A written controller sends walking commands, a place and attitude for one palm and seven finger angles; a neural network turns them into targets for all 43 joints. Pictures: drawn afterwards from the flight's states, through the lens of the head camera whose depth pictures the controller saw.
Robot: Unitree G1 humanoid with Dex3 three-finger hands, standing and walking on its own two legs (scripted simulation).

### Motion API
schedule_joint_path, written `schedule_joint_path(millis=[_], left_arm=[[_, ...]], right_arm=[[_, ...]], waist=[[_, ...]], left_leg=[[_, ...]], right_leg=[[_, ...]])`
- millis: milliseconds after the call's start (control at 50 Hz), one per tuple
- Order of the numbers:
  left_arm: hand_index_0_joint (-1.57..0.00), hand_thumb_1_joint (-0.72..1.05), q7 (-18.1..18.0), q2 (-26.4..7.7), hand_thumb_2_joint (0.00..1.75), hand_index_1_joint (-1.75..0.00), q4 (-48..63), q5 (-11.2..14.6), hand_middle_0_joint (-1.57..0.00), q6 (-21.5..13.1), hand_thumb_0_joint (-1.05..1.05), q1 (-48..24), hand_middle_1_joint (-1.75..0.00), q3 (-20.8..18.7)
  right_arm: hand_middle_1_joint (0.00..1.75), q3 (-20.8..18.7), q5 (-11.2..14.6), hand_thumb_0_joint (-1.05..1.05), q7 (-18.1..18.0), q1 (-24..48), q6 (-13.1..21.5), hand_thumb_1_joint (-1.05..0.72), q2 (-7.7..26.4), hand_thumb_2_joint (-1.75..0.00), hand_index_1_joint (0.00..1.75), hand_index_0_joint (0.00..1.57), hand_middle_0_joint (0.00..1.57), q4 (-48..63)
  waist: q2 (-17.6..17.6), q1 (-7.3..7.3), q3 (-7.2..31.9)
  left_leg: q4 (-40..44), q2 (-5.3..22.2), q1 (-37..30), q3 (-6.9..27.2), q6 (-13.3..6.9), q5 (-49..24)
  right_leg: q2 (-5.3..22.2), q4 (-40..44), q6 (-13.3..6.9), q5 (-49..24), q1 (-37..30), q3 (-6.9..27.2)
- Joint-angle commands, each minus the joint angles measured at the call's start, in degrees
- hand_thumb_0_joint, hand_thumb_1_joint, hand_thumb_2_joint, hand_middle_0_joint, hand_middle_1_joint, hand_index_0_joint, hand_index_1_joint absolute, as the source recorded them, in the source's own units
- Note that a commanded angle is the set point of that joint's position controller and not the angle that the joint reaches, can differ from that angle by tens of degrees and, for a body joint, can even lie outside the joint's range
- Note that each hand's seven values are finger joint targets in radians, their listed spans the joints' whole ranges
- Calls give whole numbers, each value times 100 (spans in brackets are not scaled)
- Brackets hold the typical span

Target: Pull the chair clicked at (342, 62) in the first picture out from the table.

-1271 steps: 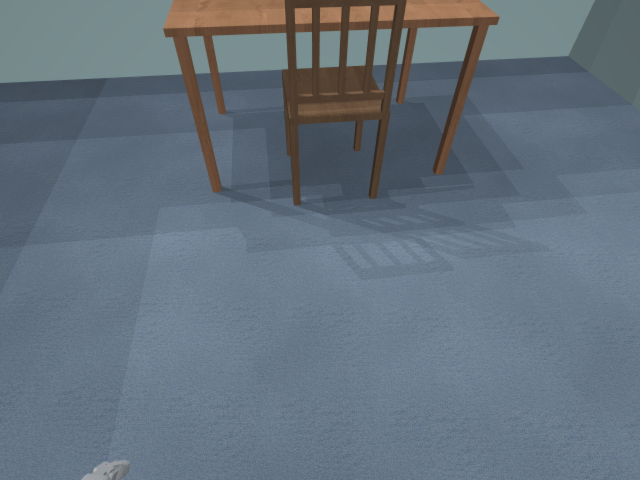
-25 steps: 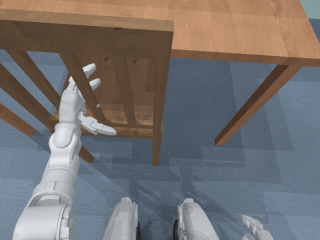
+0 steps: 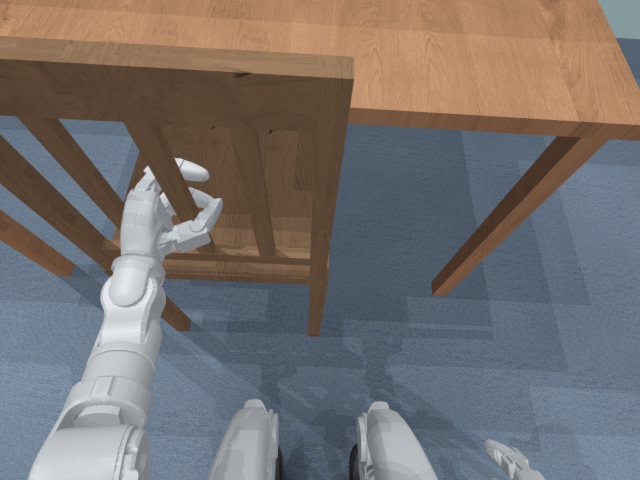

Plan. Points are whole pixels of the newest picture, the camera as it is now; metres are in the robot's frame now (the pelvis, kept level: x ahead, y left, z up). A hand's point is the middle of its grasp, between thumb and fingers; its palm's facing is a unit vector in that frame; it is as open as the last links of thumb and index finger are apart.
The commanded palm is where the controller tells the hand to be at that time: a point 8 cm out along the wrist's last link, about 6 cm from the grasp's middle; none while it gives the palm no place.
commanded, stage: hook a spindle and tug to test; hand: left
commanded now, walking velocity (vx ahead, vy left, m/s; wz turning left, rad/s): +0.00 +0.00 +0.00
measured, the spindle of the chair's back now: (180, 199) +0.45 +0.18 +0.03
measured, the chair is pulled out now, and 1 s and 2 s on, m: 0.00 0.06 0.16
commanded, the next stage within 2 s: step backward, pulling the chair out in 0.68 s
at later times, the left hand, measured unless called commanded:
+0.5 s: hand (202, 245) +0.39 +0.14 +0.02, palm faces -0.03 -1.00 -0.04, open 5.4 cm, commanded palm +0.36 +0.19 +0.02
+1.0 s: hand (203, 257) +0.37 +0.14 +0.03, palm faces +0.12 -0.99 -0.09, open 5.3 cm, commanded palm +0.35 +0.19 +0.03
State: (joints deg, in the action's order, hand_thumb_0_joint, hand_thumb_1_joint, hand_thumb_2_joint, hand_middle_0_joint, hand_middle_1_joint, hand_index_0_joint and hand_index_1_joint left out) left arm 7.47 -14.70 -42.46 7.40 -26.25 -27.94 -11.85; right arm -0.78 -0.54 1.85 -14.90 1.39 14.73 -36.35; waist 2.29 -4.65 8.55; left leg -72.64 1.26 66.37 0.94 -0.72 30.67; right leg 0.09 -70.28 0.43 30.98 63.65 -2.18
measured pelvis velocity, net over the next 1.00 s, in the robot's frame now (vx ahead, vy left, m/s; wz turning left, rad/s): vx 0.01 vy -0.01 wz -0.01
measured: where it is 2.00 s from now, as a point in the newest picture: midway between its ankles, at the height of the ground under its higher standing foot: outside the picture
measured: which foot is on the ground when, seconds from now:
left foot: down 0.00-1.00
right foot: down 0.00-1.00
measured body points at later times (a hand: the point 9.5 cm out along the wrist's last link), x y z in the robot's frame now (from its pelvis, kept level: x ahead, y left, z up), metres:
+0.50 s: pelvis +0.01 +0.00 +0.00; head +0.13 +0.00 +0.44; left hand +0.38 +0.20 +0.02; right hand +0.13 -0.26 -0.12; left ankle +0.03 +0.11 -0.62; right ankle +0.02 -0.13 -0.62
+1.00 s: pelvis +0.01 -0.01 +0.08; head +0.11 -0.02 +0.51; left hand +0.35 +0.19 +0.04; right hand +0.12 -0.25 -0.05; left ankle +0.03 +0.11 -0.62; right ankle +0.02 -0.13 -0.62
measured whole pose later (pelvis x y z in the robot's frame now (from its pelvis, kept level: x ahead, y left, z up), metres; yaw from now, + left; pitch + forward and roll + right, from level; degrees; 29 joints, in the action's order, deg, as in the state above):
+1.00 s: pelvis +0.01 -0.01 +0.08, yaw -1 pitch +12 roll +0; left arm -4.9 -8.7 -40.2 7.3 -11.5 -16.3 -5.4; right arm 1.1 3.4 -5.1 -12.8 -6.8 13.2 -32.9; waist 2.1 -2.7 0.2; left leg -47.9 1.0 37.6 -1.7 -0.2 22.1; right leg 0.2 -47.8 0.6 22.6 36.9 0.2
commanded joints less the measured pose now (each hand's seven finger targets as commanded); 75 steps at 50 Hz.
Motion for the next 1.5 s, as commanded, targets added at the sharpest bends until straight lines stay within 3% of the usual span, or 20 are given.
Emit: schedule_joint_path(millis=[0,160,440,540,680,760,780,800,820,840,880,920,940,980,1040,1140,1260,1300,1360,1480], left_arm=[[-50,90,141,-536,90,-145,1388,-61,-50,-479,0,-1553,-145,90],[-50,90,186,-642,90,-145,1814,35,-50,-428,0,-641,-145,-8],[-50,90,111,-342,90,-145,2480,66,-50,-484,0,-112,-145,262],[-50,90,118,-435,90,-145,2606,78,-50,-447,0,267,-145,159],[-50,90,129,-432,90,-145,2847,91,-50,-446,0,298,-145,220],[-50,90,121,-512,90,-145,2901,88,-50,-500,0,-367,-145,229],[-50,90,-641,-2408,90,-145,3659,-475,-50,231,0,-678,-145,-680],[-50,90,-889,-1504,90,-145,3865,-440,-50,634,0,-495,-145,-20],[-50,90,-1048,-1281,90,-145,3364,-453,-50,1010,0,12,-145,86],[-50,90,-1100,-961,90,-145,2654,-482,-50,1343,0,461,-145,360],[-50,90,-1241,-581,90,-145,1706,-473,-50,1665,0,529,-145,654],[-50,90,-1351,-598,90,-145,932,-523,-50,1753,0,76,-145,666],[-50,90,-1365,-606,90,-145,738,-528,-50,1726,0,-200,-145,714],[-50,90,-1398,-625,90,-145,501,-555,-50,1554,0,-498,-145,712],[-50,90,-1334,-457,90,-145,147,-527,-50,1398,0,-525,-145,829],[-50,90,-1212,-420,90,-145,160,-488,-50,1223,0,-126,-145,805],[-50,90,-1216,-668,90,-145,538,-439,-50,1177,0,579,-145,557],[-50,90,-1226,-512,90,-145,655,-447,-50,1152,0,471,-145,729],[-50,90,-1320,-734,90,-145,597,-482,-50,1111,0,277,-145,605],[-50,90,-1410,-515,90,-145,269,-531,-50,1010,0,-81,-145,879]], right_arm=[[30,-366,20,0,-51,-482,176,-90,915,-90,30,20,20,522],[30,-359,37,0,-13,-402,167,-90,896,-90,30,20,20,673],[30,-360,57,0,-28,-157,215,-90,812,-90,30,20,20,781],[30,-358,63,0,-61,-89,235,-90,810,-90,30,20,20,833],[30,-322,75,0,-100,38,291,-90,785,-90,30,20,20,893],[30,-306,77,0,-153,53,342,-90,799,-90,30,20,20,835],[30,-347,357,0,-388,-235,-187,-90,767,-90,30,20,20,1255],[30,-290,403,0,-536,-227,-295,-90,614,-90,30,20,20,1446],[30,-259,432,0,-617,-27,-384,-90,626,-90,30,20,20,1428],[30,-208,443,0,-666,137,-502,-90,622,-90,30,20,20,1339],[30,-152,451,0,-774,107,-615,-90,639,-90,30,20,20,1101],[30,-182,391,0,-825,-30,-699,-90,722,-90,30,20,20,861],[30,-192,383,0,-839,-35,-727,-90,742,-90,30,20,20,788],[30,-217,370,0,-870,-83,-748,-90,730,-90,30,20,20,653],[30,-270,327,0,-848,-111,-772,-90,700,-90,30,20,20,553],[30,-324,256,0,-785,28,-781,-90,652,-90,30,20,20,590],[30,-341,273,0,-802,208,-768,-90,656,-90,30,20,20,759],[30,-323,267,0,-827,237,-739,-90,597,-90,30,20,20,744],[30,-344,267,0,-884,163,-694,-90,626,-90,30,20,20,653],[30,-321,274,0,-911,147,-615,-90,589,-90,30,20,20,482]], waist=[[220,-136,2853],[159,53,2960],[66,8,2577],[28,122,2602],[12,115,2596],[36,-1,2482],[424,387,3673],[665,215,3230],[651,205,2803],[426,204,1984],[-257,167,1349],[-679,89,1163],[-627,84,1128],[101,120,1245],[769,184,1270],[1044,285,1266],[703,352,1110],[546,286,1028],[243,216,923],[-15,168,698]], left_leg=[[779,-47,-2563,207,56,-2548],[825,-50,-2578,167,55,-2932],[800,-54,-2375,106,27,-2562],[804,-70,-2359,103,37,-2596],[783,-105,-2186,72,2,-2303],[699,-128,-2035,44,-36,-2001],[1808,-2,-3985,-165,-84,-1916],[2118,-91,-4318,-238,-100,-2068],[2273,-23,-4211,-171,-75,-2159],[2637,76,-3797,-21,-49,-1555],[2835,210,-3759,71,-114,-1825],[2964,279,-3900,12,-30,-2404],[3115,329,-4027,24,3,-2573],[3381,454,-4554,20,22,-3428],[3640,749,-5290,251,-31,-4631],[4007,995,-5795,365,-72,-4998],[4245,945,-5490,122,32,-3854],[4280,881,-5459,-24,77,-3385],[4256,741,-5499,-122,114,-2814],[4416,610,-5610,-186,101,-2066]], right_leg=[[-133,790,-229,-1946,-892,-73],[-133,791,-232,-2351,-1311,-45],[-112,780,-199,-2198,-1248,-14],[-97,753,-214,-2244,-1362,-5],[-89,754,-206,-2152,-1440,48],[-84,785,-201,-1966,-1337,104],[326,2103,-289,-2051,-3725,953],[311,2335,-273,-2945,-3934,736],[350,2355,-237,-3041,-3710,664],[376,2529,-200,-2257,-3463,567],[376,2738,-92,-2937,-3649,579],[526,2986,19,-4125,-4010,640],[590,3108,37,-4352,-4148,650],[616,3223,63,-4817,-4303,619],[401,3393,69,-4191,-4189,456],[199,3683,25,-3380,-4329,379],[284,3999,-33,-3787,-4776,520],[366,4102,-31,-3855,-4788,598],[450,4360,-29,-3646,-4638,744],[555,4732,-2,-2675,-4352,900]])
